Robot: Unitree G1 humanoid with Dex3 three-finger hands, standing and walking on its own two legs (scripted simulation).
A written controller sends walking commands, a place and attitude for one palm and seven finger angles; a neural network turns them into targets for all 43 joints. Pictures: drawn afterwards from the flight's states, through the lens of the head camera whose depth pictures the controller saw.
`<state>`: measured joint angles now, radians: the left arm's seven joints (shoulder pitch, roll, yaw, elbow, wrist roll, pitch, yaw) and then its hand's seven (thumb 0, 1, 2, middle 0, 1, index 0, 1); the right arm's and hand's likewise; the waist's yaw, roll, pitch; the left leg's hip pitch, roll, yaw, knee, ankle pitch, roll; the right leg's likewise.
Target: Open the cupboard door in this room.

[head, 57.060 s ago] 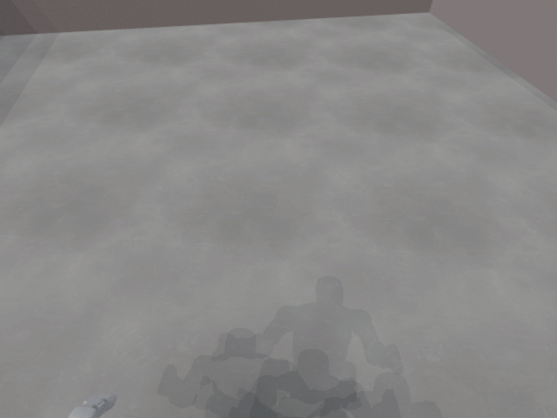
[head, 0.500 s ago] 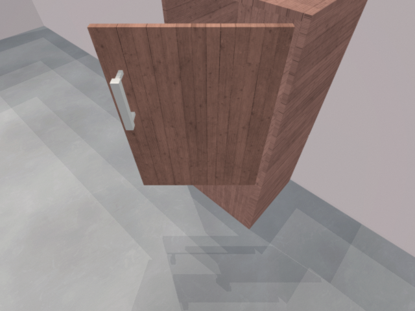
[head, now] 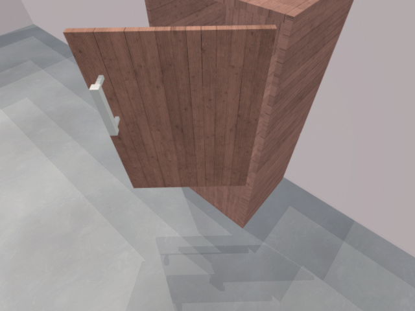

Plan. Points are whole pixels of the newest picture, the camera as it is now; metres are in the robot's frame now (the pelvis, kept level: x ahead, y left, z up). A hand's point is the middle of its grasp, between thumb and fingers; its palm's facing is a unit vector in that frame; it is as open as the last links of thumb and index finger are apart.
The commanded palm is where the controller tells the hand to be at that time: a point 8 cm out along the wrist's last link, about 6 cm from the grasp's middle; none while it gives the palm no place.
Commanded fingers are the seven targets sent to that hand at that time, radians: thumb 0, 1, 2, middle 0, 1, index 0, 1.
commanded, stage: come to a stop and stand still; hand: left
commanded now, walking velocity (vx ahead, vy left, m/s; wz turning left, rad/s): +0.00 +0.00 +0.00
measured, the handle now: (107, 106) +0.54 +0.28 +0.07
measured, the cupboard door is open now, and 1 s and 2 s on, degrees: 42 42 42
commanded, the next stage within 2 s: look again from close up in 0.88 s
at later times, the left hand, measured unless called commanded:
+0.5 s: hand out of the picture +0.06 +0.15 -0.16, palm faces +0.01 -0.97 -0.26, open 7.4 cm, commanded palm none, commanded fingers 0.00 0.90 0.90 -0.20 -0.30 -0.20 -0.30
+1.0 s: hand out of the picture +0.04 +0.14 -0.17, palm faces +0.03 -0.97 -0.24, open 7.4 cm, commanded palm none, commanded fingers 0.00 0.90 0.90 -0.20 -0.30 -0.20 -0.30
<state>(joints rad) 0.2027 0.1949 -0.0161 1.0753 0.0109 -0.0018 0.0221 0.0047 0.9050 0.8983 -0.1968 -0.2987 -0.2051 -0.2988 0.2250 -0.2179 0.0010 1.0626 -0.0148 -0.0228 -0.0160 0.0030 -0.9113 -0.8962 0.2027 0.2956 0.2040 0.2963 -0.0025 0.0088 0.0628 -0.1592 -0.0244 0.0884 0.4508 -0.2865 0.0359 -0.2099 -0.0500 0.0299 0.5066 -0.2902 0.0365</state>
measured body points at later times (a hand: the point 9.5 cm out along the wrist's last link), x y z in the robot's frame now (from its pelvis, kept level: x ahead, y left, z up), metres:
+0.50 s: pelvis +0.01 -0.05 +0.00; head +0.04 -0.06 +0.45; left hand +0.06 +0.20 -0.14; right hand +0.05 -0.29 -0.16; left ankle -0.03 +0.09 -0.74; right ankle -0.01 -0.14 -0.74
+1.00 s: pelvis +0.01 -0.05 +0.00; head +0.03 -0.06 +0.45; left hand +0.04 +0.19 -0.15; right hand +0.04 -0.30 -0.15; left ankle -0.03 +0.09 -0.74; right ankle -0.01 -0.14 -0.74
